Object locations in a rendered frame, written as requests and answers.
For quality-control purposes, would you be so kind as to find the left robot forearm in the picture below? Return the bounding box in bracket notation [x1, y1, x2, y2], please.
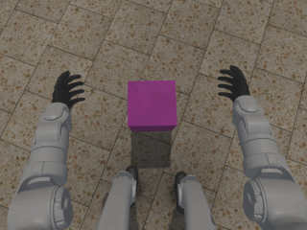
[7, 103, 73, 230]

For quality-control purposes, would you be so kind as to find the right robot forearm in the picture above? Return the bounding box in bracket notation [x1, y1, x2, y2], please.
[232, 95, 307, 209]

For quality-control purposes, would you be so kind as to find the right robot hand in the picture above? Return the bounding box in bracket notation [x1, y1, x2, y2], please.
[218, 65, 250, 103]

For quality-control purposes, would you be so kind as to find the robot right foot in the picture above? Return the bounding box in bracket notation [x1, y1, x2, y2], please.
[175, 172, 187, 215]

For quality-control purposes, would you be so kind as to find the carton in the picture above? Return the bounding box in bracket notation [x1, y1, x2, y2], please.
[128, 80, 177, 132]

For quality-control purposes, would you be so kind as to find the robot right upper arm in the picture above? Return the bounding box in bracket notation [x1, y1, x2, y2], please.
[243, 177, 307, 230]

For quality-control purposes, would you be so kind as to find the robot left upper arm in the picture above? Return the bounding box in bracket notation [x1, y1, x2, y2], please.
[9, 185, 74, 230]

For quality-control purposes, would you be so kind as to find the left robot hand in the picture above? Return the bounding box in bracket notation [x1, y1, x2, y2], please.
[52, 71, 85, 110]

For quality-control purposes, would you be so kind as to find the robot left shin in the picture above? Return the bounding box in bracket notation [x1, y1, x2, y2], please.
[111, 171, 133, 185]

